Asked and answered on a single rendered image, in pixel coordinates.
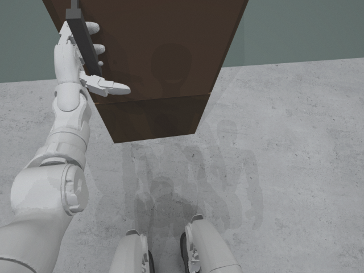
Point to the robot left upper arm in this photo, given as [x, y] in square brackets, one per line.
[45, 199]

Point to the handle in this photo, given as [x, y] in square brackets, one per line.
[77, 25]

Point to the right robot foot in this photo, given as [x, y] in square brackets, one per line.
[184, 253]

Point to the cupboard door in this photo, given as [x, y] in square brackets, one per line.
[158, 48]

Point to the robot left forearm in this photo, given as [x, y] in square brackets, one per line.
[68, 139]

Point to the right robot thigh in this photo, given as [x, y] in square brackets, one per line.
[214, 253]

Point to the robot left hand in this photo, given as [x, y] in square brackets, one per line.
[68, 63]

